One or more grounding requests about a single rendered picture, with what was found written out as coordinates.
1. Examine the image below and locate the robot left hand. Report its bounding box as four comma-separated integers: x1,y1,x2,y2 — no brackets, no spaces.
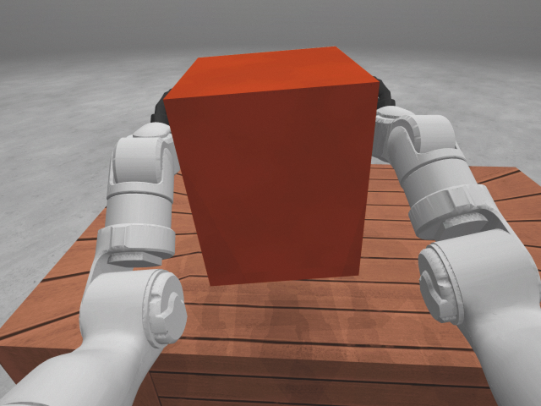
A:
150,89,171,126

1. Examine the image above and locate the left robot forearm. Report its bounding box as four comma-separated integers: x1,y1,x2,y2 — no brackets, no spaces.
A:
79,123,180,336

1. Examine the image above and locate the carton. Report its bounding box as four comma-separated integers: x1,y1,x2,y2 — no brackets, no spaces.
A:
163,47,380,286

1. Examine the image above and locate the left robot upper arm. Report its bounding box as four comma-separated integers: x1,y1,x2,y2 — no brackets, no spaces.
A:
0,269,187,406

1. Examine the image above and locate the right robot upper arm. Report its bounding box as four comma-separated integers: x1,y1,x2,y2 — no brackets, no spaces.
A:
418,228,541,406

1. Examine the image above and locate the robot right hand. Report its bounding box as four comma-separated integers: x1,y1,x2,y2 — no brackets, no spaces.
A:
373,76,396,109

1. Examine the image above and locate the pedestal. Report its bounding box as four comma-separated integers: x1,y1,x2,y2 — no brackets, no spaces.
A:
0,164,541,406

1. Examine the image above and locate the right robot forearm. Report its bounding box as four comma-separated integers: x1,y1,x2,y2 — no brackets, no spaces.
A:
372,106,541,303

